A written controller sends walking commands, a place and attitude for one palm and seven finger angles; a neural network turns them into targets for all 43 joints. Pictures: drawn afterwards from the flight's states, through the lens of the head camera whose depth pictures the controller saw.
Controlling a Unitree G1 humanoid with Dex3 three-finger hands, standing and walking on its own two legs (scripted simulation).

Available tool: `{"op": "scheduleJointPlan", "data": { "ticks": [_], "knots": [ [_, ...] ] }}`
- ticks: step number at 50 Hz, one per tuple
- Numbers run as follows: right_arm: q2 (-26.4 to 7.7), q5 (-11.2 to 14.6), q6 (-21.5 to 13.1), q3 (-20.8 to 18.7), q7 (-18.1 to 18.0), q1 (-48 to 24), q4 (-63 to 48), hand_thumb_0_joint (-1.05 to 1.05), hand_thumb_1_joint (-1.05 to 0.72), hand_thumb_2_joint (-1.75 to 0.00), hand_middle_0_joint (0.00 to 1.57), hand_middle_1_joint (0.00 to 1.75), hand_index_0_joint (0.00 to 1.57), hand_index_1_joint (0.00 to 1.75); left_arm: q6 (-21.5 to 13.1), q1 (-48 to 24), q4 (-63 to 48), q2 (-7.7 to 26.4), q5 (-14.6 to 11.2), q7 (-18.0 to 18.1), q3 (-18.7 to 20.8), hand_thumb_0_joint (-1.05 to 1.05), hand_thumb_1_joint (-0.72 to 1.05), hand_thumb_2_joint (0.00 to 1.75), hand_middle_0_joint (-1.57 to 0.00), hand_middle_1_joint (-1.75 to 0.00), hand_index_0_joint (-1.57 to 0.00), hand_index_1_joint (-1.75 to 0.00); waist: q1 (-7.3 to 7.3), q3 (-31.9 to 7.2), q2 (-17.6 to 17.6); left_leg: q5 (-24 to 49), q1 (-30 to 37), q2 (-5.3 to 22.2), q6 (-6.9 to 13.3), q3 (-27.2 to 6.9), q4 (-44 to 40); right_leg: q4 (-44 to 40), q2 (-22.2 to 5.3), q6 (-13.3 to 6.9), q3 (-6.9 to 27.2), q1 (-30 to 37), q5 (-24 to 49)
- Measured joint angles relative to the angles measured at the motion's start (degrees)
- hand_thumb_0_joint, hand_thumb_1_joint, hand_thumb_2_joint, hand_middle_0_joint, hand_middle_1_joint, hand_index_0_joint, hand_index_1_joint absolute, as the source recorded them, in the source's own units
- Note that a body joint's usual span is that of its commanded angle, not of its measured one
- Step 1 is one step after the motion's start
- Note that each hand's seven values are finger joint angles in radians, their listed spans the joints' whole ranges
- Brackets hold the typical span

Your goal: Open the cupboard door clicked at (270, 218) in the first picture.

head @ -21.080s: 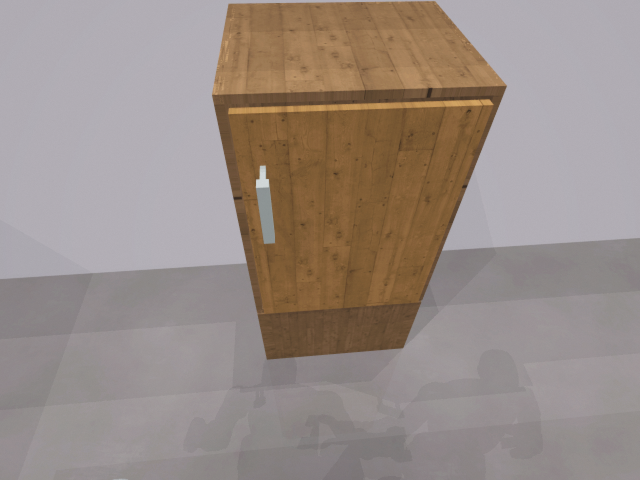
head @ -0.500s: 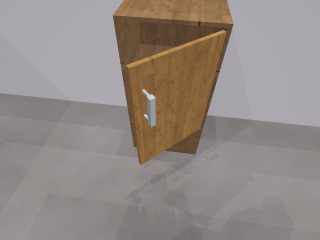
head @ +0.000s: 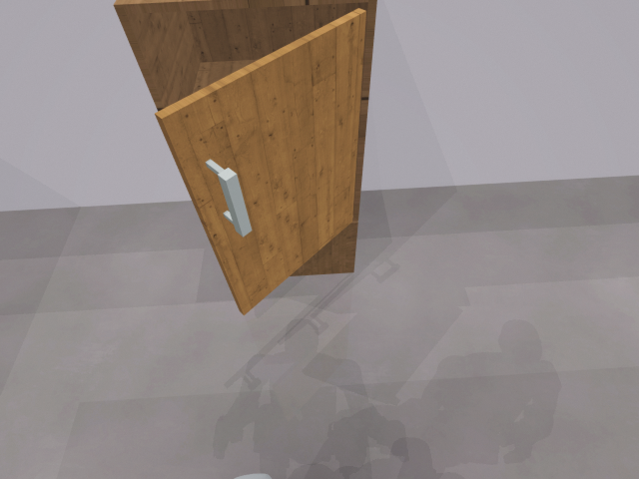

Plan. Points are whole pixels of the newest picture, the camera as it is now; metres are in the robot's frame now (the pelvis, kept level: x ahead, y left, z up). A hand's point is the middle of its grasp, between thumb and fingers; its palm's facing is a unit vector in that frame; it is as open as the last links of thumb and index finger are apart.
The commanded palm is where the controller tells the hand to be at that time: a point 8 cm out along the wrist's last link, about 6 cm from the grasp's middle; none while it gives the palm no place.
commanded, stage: walk to a spot facing it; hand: left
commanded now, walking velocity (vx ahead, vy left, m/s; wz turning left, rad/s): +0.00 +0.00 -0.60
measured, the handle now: (228, 198) +0.52 +0.20 -0.01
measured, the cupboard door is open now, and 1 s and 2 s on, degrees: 43 43 43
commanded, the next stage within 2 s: none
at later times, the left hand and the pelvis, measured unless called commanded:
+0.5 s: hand out of the picture +0.10 +0.19 -0.17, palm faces -0.15 -0.96 -0.23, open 7.4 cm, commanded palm none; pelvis +0.01 +0.00 +0.00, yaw -15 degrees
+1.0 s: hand (270, 432) +0.20 +0.10 -0.15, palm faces -0.51 -0.82 -0.27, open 7.4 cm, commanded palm none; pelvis +0.00 -0.03 +0.00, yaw -32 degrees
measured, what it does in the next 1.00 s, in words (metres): steps on the spot, turning right: left foot, then right foot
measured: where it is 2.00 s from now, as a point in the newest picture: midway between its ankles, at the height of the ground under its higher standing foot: outside the picture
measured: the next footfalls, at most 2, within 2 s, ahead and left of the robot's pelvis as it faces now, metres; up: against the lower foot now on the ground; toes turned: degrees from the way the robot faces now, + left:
left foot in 0.50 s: +0.09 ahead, +0.12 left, +0.00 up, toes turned -17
right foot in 0.82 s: +0.01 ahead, -0.15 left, +0.00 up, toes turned -30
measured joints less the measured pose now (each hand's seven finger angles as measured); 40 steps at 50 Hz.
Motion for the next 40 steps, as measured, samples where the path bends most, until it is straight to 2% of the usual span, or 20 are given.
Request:
{"op": "scheduleJointPlan", "data": {
  "ticks": [2,3,5,7,10,19,22,24,25,26,28,30,32,35,38,40],
  "knots": [
    [-0.6,0.3,0.4,-0.1,0.3,0.1,-0.8,0.00,-0.91,-0.90,0.20,0.30,0.20,0.30,-0.9,0.0,-1.7,0.7,0.2,-0.2,0.1,0.01,0.91,0.90,-0.20,-0.30,-0.19,-0.29,0.11,-0.4,0.5,-1.4,-1.2,1.2,-0.6,0.8,2.9,-7.2,-0.9,-0.3,-0.6,1.7,8.5],
    [-0.9,0.5,0.9,-0.4,0.5,-0.2,-0.9,0.00,-0.91,-0.90,0.20,0.30,0.20,0.30,-1.3,-0.2,-2.1,0.9,0.4,0.0,0.1,0.01,0.91,0.90,-0.20,-0.30,-0.19,-0.29,0.02,-0.3,0.9,-5.7,-2.7,1.4,-0.9,-0.1,7.0,-6.8,-0.3,-1.1,-0.7,1.4,10.1],
    [-1.5,0.7,1.9,-0.8,0.8,-0.9,-0.8,0.00,-0.91,-0.90,0.20,0.29,0.20,0.30,-1.5,-0.8,-2.6,1.0,0.3,0.3,0.0,0.01,0.91,0.90,-0.20,-0.30,-0.19,-0.29,-0.29,0.1,1.6,-11.0,-6.3,0.4,-0.9,-3.6,17.6,-6.2,0.6,-2.5,-0.9,1.7,8.1],
    [-1.9,0.7,2.5,-1.1,1.0,-1.9,-0.9,0.00,-0.91,-0.90,0.20,0.29,0.20,0.30,-1.5,-1.0,-3.1,0.9,0.3,0.8,0.0,0.01,0.91,0.90,-0.20,-0.30,-0.19,-0.29,-0.06,0.1,1.4,-11.1,-9.0,-0.9,-1.2,-5.3,25.5,-8.1,1.3,-3.1,0.1,2.4,7.8],
    [-2.1,0.9,2.4,-1.2,1.2,-3.3,-2.1,0.01,-0.91,-0.90,0.20,0.29,0.20,0.30,-1.7,-0.5,-3.5,0.7,0.2,1.2,-0.2,0.01,0.91,0.90,-0.20,-0.30,-0.20,-0.29,0.09,-0.1,0.4,-9.7,-10.5,-1.9,-1.7,-6.2,28.8,-11.5,1.9,-3.2,2.3,3.3,10.1],
    [-1.1,1.5,1.8,-0.7,1.1,-6.9,-5.6,0.00,-0.91,-0.90,0.20,0.29,0.20,0.29,-1.5,1.2,-4.6,0.1,0.4,0.8,-0.7,0.01,0.91,0.90,-0.20,-0.30,-0.20,-0.30,1.00,-0.8,-1.5,-9.9,-7.8,-3.4,-2.0,-8.7,19.6,-15.1,4.1,-2.9,8.2,3.6,12.9],
    [-0.5,1.8,1.3,-0.3,1.0,-7.3,-6.5,0.00,-0.91,-0.90,0.20,0.29,0.20,0.29,-1.3,1.4,-4.8,0.4,0.4,0.8,-0.5,0.01,0.90,0.90,-0.20,-0.30,-0.20,-0.30,1.38,-1.0,-2.4,-9.2,-5.3,-4.1,-1.6,-9.1,12.9,-14.5,4.7,-2.3,9.9,2.9,12.8],
    [-0.2,1.9,0.5,0.1,1.0,-7.0,-7.2,0.00,-0.91,-0.90,0.20,0.29,0.20,0.30,-0.9,1.7,-4.8,0.8,0.2,0.8,-0.3,0.01,0.90,0.90,-0.20,-0.30,-0.20,-0.30,1.19,-1.4,-2.7,-5.1,-1.9,-4.2,-1.2,-9.1,4.2,-12.9,5.4,-1.6,11.0,1.9,12.0],
    [-0.6,1.8,-0.1,0.5,1.0,-6.2,-7.9,0.00,-0.91,-0.90,0.20,0.29,0.20,0.30,-0.7,2.2,-5.1,0.8,0.0,0.7,-0.3,0.01,0.90,0.90,-0.20,-0.30,-0.20,-0.30,0.93,-2.3,-1.7,-2.0,0.0,-3.0,0.1,-9.9,-1.1,-11.3,6.7,-1.3,10.8,0.8,11.3],
    [-0.5,1.5,-0.6,0.5,0.8,-5.8,-8.1,0.00,-0.91,-0.90,0.20,0.29,0.20,0.30,-0.5,1.8,-5.1,1.2,-0.1,0.5,-0.3,0.01,0.90,0.90,-0.20,-0.30,-0.20,-0.30,0.64,-2.3,-1.8,-1.1,-0.2,-2.7,0.7,-10.0,-1.3,-7.2,6.5,-0.5,9.9,-1.2,6.9],
    [0.2,0.8,-0.6,1.2,0.7,-5.0,-8.2,0.00,-0.91,-0.90,0.20,0.29,0.20,0.30,-0.2,0.6,-5.2,2.4,0.2,0.0,0.1,0.01,0.91,0.90,-0.20,-0.30,-0.20,-0.30,1.06,-1.1,-3.2,-2.3,-0.2,-2.6,0.4,-8.3,0.7,3.9,4.7,1.5,6.6,-5.4,-0.2],
    [0.5,0.3,-0.7,1.8,0.6,-3.6,-8.2,0.00,-0.91,-0.90,0.20,0.29,0.20,0.30,-0.1,-0.6,-5.4,3.3,0.4,-0.5,0.4,0.01,0.91,0.90,-0.20,-0.30,-0.20,-0.30,1.12,-0.3,-3.4,-2.5,0.8,-1.7,-0.2,-7.3,-0.1,13.5,2.9,2.9,3.8,-9.0,-1.5],
    [0.4,0.1,-0.4,2.1,0.6,-2.1,-7.9,0.00,-0.91,-0.90,0.20,0.30,0.20,0.30,0.0,-1.6,-6.0,3.7,0.2,-1.0,0.6,0.01,0.91,0.90,-0.20,-0.30,-0.20,-0.29,1.09,0.3,-2.7,-2.0,2.1,-0.5,-0.5,-6.3,-1.6,17.0,0.8,3.7,1.5,-10.6,-0.9],
    [-0.2,0.0,-0.1,1.9,0.7,-0.4,-7.2,0.00,-0.91,-0.90,0.20,0.30,0.20,0.30,0.1,-2.5,-6.6,3.7,0.1,-1.6,0.4,0.01,0.91,0.90,-0.20,-0.30,-0.19,-0.29,0.62,0.7,-1.2,-2.0,3.6,1.4,-1.1,-4.4,-2.4,11.2,-1.6,4.0,-1.1,-9.3,0.7],
    [-1.2,0.0,0.1,1.3,1.1,1.1,-6.7,0.00,-0.91,-0.90,0.20,0.30,0.20,0.30,0.0,-3.4,-6.9,3.7,0.0,-1.9,0.0,0.01,0.91,0.90,-0.20,-0.30,-0.19,-0.29,-0.45,1.0,0.2,-3.5,3.9,3.2,-2.1,-2.2,-0.5,2.2,-2.5,3.3,-2.6,-5.8,2.9],
    [-2.1,0.3,0.5,0.8,1.4,2.3,-6.4,0.00,-0.91,-0.90,0.20,0.30,0.20,0.30,-0.6,-3.6,-7.4,4.0,0.0,-2.1,-0.3,0.01,0.91,0.90,-0.20,-0.30,-0.19,-0.29,-0.97,0.6,0.7,-5.8,2.9,4.3,-3.1,-1.0,3.2,-6.0,-2.7,2.3,-3.3,-1.9,9.1]
  ]
}}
